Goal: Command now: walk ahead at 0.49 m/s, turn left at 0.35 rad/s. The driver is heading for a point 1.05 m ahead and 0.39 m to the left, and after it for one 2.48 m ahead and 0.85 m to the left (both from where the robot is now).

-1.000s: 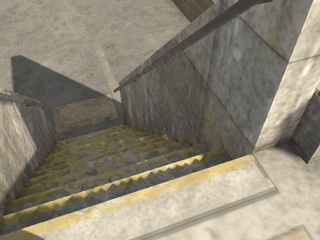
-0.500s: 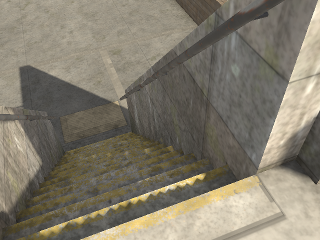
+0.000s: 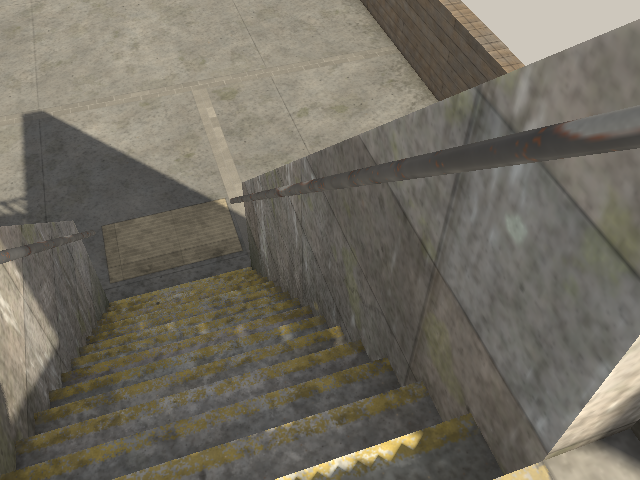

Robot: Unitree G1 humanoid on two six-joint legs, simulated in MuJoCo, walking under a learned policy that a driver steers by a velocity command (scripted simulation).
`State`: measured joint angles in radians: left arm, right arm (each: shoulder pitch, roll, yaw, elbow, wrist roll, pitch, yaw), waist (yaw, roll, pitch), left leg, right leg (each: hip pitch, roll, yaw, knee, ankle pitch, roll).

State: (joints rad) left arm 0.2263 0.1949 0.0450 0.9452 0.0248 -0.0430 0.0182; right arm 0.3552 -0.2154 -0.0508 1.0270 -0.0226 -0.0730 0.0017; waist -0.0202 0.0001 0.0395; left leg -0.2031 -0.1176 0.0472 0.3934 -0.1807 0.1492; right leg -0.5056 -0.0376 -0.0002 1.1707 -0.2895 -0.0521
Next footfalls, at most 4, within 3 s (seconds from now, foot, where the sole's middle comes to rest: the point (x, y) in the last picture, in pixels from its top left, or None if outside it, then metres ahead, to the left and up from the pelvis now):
0.34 right None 0.29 -0.09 -0.78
0.80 left None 0.24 0.14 -0.78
1.28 right None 0.30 -0.02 -0.78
1.68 left None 0.20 0.19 -0.78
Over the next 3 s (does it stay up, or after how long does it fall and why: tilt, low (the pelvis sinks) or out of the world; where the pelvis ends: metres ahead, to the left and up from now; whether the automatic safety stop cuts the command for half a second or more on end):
stays up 0.23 0.05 -0.04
